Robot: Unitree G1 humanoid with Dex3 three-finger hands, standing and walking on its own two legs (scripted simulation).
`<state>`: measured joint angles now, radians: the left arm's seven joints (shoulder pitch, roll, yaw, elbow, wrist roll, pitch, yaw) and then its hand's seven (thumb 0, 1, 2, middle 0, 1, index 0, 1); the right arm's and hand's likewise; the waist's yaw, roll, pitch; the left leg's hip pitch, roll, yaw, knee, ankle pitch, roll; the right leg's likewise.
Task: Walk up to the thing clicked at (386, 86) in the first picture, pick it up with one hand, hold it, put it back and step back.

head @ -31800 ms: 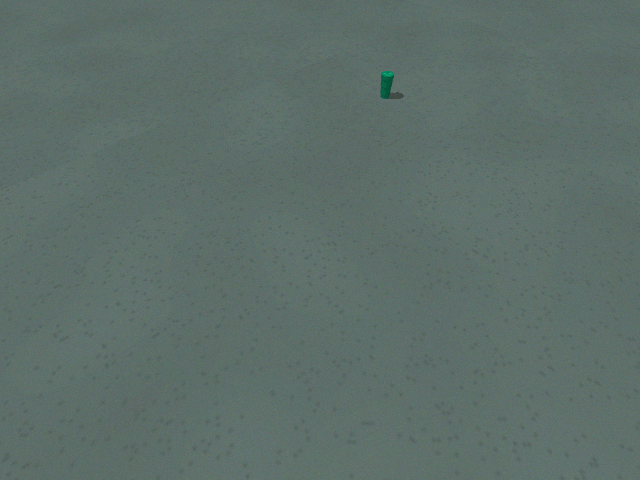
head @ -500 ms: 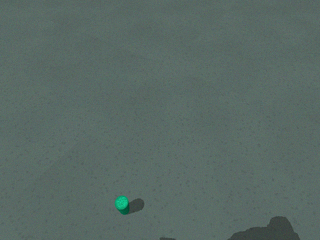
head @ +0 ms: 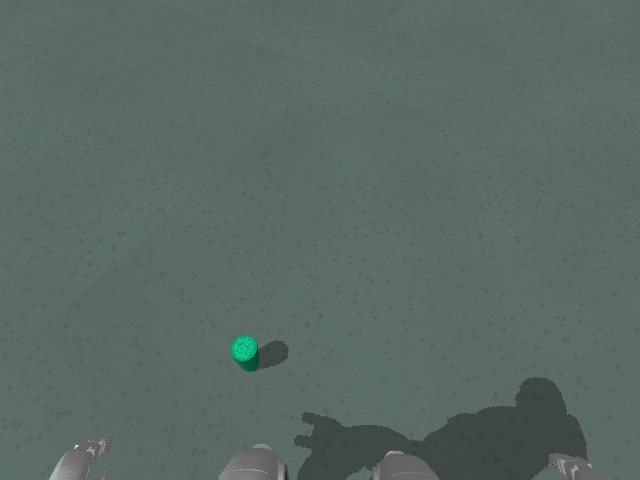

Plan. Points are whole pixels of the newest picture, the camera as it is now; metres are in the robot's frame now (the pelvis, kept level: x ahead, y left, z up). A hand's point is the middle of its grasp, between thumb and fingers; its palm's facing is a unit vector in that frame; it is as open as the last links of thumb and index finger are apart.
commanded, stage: step back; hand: left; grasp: from the side
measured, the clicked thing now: (247, 355) +0.46 +0.21 -0.68
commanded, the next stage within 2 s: none
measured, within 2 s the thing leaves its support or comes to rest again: neither
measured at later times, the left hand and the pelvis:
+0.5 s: hand out of the picture -0.01 +0.25 -0.13, palm faces +0.01 -0.91 -0.42, open 7.4 cm; pelvis -0.09 -0.01 +0.01, yaw +0 degrees
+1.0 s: hand out of the picture -0.14 +0.25 -0.14, palm faces -0.08 -0.91 -0.41, open 7.4 cm; pelvis -0.24 -0.02 +0.00, yaw -4 degrees
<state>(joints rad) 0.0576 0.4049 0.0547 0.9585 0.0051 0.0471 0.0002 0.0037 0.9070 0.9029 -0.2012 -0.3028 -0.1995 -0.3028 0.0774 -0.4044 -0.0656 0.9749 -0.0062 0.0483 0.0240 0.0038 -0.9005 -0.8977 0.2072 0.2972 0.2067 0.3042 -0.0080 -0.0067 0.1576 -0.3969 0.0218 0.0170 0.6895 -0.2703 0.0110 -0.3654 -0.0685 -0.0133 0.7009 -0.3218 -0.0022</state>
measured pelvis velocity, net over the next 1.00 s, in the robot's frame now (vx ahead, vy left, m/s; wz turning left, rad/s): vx -0.24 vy -0.02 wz -0.07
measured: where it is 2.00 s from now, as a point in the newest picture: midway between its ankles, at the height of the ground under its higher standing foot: outside the picture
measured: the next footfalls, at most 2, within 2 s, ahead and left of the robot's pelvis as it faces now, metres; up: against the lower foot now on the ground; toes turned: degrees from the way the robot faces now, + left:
right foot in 0.22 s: -0.03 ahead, -0.13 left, +0.00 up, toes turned -1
left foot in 0.56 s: -0.08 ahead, +0.10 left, +0.00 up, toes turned -2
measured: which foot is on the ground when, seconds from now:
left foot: down 0.00-0.24, up 0.26-0.54, down 0.56-0.98, up 1.00-1.00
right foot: down 0.00-0.00, up 0.02-0.20, down 0.22-0.58, up 0.60-0.92, down 0.94-1.00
